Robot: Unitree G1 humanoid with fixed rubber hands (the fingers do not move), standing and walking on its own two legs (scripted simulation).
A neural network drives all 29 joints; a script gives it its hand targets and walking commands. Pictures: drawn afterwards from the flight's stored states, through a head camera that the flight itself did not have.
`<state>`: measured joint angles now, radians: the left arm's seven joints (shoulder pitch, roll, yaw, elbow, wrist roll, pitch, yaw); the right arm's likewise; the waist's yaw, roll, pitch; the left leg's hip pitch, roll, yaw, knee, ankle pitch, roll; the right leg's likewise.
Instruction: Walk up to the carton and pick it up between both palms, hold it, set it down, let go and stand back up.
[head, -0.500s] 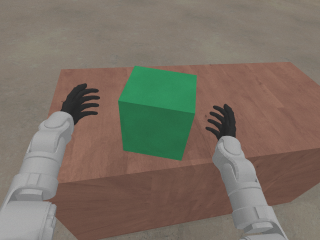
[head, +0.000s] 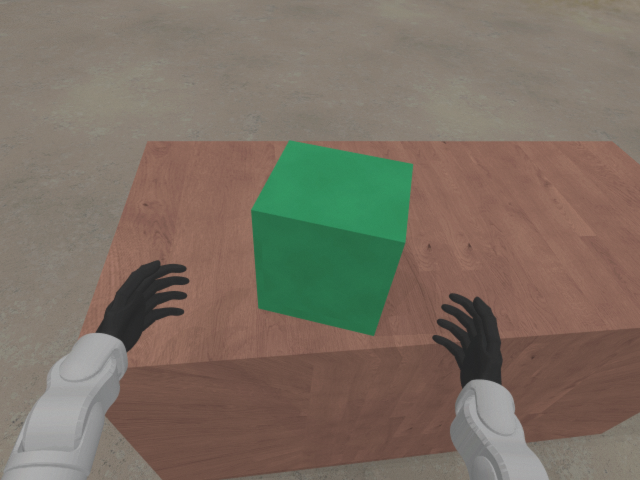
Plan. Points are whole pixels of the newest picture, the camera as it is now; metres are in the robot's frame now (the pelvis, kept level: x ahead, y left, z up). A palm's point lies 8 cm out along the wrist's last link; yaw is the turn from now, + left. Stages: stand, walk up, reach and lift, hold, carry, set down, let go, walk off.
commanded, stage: set down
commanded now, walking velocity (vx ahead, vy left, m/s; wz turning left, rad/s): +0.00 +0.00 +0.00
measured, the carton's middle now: (332, 239) +0.47 +0.03 +0.03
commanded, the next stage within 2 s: let go in 1.58 s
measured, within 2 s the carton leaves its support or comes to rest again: neither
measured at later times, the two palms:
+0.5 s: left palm (120, 394) +0.20 +0.26 +0.02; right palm (480, 420) +0.21 -0.16 +0.02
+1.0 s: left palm (145, 432) +0.18 +0.23 -0.04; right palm (505, 451) +0.20 -0.21 -0.04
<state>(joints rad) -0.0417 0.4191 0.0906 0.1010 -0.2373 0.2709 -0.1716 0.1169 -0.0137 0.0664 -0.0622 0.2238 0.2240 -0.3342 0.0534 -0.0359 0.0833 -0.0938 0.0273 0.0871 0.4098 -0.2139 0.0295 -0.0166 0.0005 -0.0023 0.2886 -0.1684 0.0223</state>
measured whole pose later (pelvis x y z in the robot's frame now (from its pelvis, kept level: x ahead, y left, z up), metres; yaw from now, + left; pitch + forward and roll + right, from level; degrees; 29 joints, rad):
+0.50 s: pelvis +0.00 -0.01 +0.00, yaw +1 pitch -6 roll -1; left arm 0.16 0.42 0.01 0.16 -0.27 0.06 -0.15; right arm 0.28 0.01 0.06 0.04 0.14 0.09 -0.28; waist 0.07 -0.03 0.08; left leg -0.10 0.02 0.06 0.44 -0.23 0.02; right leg -0.03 0.00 -0.02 0.35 -0.21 0.00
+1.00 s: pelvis +0.03 -0.02 +0.00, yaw +1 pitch -5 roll -1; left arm 0.27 0.32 0.02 0.30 -0.13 0.03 -0.10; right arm 0.31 -0.11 0.05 0.33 0.10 -0.11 -0.13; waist 0.05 -0.02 0.11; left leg -0.05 0.03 0.06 0.37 -0.23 0.00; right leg 0.00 0.01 -0.01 0.31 -0.22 0.00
